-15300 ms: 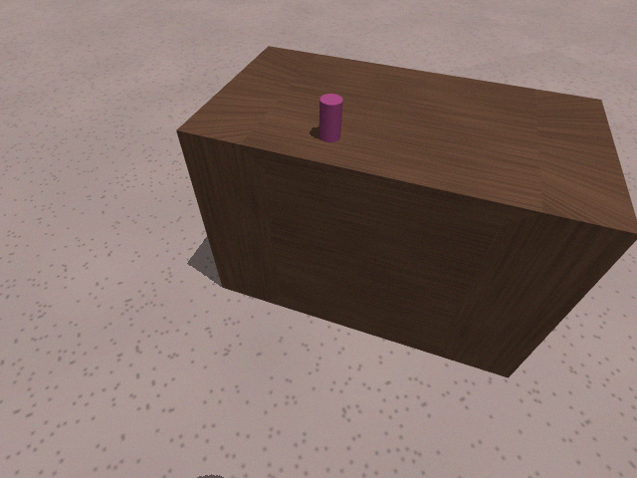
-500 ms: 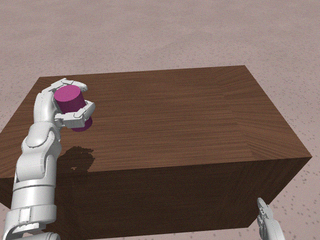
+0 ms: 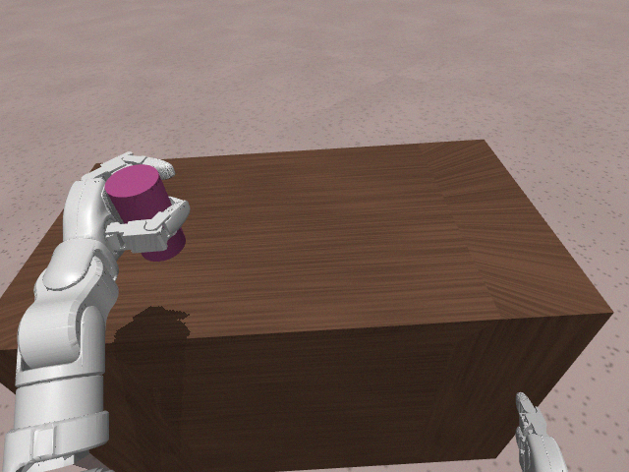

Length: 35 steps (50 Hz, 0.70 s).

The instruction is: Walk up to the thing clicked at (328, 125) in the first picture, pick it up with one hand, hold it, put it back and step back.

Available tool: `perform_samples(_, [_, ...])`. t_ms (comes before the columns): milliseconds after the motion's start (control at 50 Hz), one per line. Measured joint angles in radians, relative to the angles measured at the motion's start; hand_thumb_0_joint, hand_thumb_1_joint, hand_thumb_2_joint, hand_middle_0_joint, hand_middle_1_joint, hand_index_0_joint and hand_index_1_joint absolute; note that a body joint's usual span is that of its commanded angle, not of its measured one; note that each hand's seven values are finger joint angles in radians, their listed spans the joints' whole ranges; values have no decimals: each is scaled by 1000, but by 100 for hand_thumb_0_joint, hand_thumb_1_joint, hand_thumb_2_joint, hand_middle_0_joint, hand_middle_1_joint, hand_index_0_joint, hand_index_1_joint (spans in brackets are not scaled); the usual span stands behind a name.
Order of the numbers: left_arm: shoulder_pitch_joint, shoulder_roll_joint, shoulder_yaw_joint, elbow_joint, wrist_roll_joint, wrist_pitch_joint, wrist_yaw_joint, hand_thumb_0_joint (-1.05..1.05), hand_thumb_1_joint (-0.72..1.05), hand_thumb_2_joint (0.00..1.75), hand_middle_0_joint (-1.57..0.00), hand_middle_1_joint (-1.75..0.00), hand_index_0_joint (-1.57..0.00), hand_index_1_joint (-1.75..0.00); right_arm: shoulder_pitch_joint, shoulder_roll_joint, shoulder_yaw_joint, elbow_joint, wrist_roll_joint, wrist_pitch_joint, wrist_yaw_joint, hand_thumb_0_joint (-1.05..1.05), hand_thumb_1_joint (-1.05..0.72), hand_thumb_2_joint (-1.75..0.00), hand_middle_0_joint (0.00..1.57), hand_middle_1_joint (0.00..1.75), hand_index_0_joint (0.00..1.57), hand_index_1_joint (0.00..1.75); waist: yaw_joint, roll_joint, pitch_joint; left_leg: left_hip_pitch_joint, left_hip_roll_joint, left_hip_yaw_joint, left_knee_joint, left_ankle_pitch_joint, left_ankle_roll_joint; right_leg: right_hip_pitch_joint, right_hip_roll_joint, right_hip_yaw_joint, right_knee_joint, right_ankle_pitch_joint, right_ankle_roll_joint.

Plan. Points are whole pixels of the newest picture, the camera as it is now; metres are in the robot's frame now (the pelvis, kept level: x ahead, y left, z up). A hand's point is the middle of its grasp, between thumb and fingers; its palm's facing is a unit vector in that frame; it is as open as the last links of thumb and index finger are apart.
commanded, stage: lift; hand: left
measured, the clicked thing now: (149, 215) +0.36 +0.19 +0.21
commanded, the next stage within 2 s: hold in 0.04 s
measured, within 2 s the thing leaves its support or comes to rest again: neither
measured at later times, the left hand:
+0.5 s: hand (144, 193) +0.35 +0.18 +0.24, palm faces +0.11 -0.99 +0.00, open 7.3 cm
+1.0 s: hand (145, 189) +0.34 +0.17 +0.25, palm faces +0.10 -0.99 +0.01, open 7.3 cm
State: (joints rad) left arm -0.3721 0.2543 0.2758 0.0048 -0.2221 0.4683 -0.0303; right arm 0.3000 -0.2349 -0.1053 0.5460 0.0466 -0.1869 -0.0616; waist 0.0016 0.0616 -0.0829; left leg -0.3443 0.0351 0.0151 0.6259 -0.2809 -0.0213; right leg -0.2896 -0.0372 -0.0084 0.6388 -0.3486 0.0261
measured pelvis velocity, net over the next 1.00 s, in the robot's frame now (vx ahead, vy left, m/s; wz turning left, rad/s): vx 0.00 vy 0.00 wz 0.01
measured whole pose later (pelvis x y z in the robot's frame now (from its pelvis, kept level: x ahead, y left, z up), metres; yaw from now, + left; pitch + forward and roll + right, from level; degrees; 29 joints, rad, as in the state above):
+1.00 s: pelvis +0.00 +0.00 +0.00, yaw +0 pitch -1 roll +0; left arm -0.41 0.26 0.30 -0.12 -0.25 0.66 -0.04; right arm 0.28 -0.24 -0.11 0.57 0.06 -0.22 -0.05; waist 0.01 0.07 -0.09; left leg -0.30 0.03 0.01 0.59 -0.27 -0.02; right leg -0.24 -0.04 -0.02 0.61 -0.34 0.03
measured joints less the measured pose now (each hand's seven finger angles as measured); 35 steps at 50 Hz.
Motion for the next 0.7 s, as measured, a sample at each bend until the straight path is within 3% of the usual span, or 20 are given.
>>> perform_samples(700, [-24, 11, 25, -137, -24, 164, -16, 0, -8, 111, -87, -103, -90, -105, -9, -3, -5, 24, 9, -29, 8, -2, 52, -5, 5, 6, 5, 6, 13, 13, -7, 40, -3, -2, -26, 0, 3, 47, -3, -4, -37, 5, 3])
